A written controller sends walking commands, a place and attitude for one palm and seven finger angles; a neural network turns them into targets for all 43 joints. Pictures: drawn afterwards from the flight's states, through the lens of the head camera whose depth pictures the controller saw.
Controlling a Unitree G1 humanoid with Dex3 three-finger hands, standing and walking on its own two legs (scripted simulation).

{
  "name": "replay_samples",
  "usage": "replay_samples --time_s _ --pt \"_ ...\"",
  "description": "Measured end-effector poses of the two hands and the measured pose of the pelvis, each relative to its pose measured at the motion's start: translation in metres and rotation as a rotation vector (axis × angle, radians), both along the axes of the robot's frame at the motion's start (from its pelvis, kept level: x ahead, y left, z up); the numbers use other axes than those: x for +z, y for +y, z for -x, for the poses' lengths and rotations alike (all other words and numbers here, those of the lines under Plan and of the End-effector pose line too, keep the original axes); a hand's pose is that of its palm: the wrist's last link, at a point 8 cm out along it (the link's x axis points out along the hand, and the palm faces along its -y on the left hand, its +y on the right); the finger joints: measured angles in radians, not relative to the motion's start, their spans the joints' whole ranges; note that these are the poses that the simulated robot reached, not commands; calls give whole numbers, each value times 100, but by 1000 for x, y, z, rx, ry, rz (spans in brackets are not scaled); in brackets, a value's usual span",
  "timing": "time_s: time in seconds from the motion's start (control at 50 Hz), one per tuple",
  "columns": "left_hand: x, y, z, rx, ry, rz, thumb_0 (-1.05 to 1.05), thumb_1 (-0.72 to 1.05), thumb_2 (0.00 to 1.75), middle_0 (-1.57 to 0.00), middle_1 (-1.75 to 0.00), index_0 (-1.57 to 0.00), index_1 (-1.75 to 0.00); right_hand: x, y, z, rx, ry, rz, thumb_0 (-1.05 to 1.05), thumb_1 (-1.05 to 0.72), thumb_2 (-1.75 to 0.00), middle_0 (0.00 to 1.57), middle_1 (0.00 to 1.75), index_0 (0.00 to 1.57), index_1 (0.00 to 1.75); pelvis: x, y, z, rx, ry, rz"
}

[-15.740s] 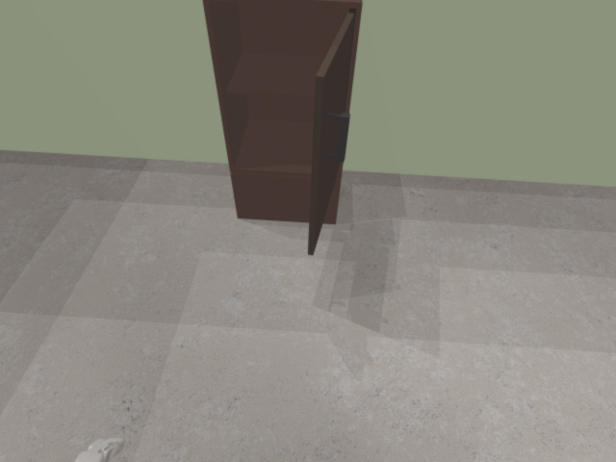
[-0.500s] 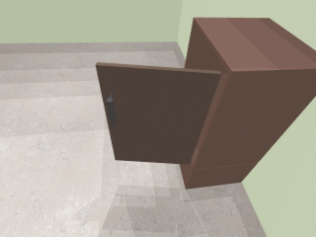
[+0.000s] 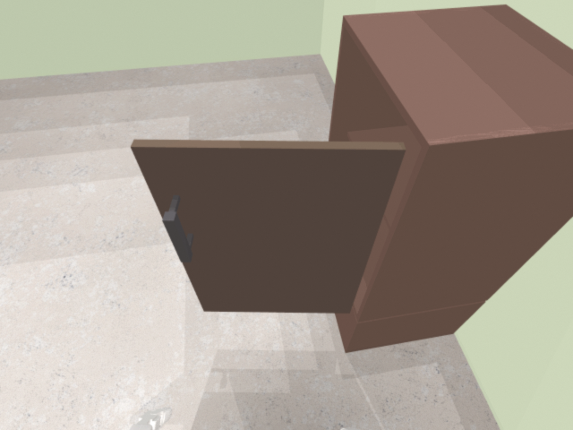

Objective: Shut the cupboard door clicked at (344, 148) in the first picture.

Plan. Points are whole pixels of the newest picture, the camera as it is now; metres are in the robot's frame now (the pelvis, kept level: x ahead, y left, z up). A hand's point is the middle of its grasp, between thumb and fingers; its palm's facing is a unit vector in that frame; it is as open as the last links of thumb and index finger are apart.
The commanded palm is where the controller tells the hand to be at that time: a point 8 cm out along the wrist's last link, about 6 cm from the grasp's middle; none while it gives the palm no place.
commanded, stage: come to a stop and stand still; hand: left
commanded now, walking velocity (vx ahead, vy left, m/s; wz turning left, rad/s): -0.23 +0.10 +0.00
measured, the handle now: (181, 229) +0.45 +0.21 -0.03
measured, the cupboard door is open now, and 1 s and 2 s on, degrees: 80 80 80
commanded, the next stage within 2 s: look again from close up in 0.88 s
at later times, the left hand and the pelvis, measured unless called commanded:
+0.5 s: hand out of the picture +0.00 +0.19 -0.16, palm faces +0.01 -0.98 -0.21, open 7.3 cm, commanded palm none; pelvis +0.00 +0.02 +0.01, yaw -3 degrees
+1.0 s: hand out of the picture -0.03 +0.16 -0.16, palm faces -0.01 -0.99 -0.14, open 7.4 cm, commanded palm none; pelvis -0.01 +0.01 +0.02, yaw -2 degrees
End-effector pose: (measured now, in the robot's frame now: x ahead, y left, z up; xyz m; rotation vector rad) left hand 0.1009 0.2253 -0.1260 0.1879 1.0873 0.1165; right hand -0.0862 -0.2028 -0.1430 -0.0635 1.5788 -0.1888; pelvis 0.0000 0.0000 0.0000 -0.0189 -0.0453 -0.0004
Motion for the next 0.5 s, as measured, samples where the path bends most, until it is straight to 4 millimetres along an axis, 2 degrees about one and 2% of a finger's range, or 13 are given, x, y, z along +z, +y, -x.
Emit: replay_samples --time_s 0.06,0.12,0.18,0.24,0.34,0.44,0.5 --pt "-2 -8 8 7 52 18 1 92 90 -20 -29 -20 -30 5 -9 -38 7 -72 29 0 -91 -89 20 30 20 29 6 0 -6 2 0 -2" --pt "-4 0 12 29 77 11 0 95 90 -20 -29 -21 -30 10 -12 -75 18 -163 47 0 -91 -90 20 30 19 29 8 2 -9 1 9 -8" --pt "-12 10 18 37 107 19 0 95 90 -21 -29 -21 -30 11 -8 -103 36 -231 64 0 -91 -90 20 30 19 29 5 9 -12 -6 7 -5" --pt "-17 21 28 64 143 30 0 94 90 -21 -29 -21 -30 12 -4 -117 58 -254 86 0 -93 -90 20 30 19 29 3 18 -14 -13 -2 -12" --pt "-12 28 54 92 212 22 0 92 90 -20 -29 -20 -30 19 -1 -135 103 -277 90 1 -94 -89 20 30 20 29 9 24 -13 -23 17 -24" --pt "-8 23 86 87 278 6 1 92 90 -20 -29 -20 -30 17 -2 -152 111 -334 69 1 -93 -89 20 30 20 29 10 21 -5 -37 39 -37" --pt "-5 15 104 72 313 1 1 91 90 -20 -29 -20 -30 15 -3 -154 92 -364 51 0 -92 -89 20 30 20 29 11 18 3 -43 31 -24"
